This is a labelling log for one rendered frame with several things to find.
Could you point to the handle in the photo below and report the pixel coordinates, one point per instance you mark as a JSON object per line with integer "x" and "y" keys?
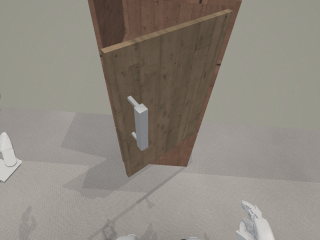
{"x": 141, "y": 124}

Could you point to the cupboard door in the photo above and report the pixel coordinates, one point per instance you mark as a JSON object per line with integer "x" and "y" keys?
{"x": 170, "y": 72}

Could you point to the robot right hand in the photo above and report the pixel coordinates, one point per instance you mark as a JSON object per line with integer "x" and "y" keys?
{"x": 258, "y": 230}

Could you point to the robot left hand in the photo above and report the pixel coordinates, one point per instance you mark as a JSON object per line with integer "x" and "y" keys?
{"x": 10, "y": 163}

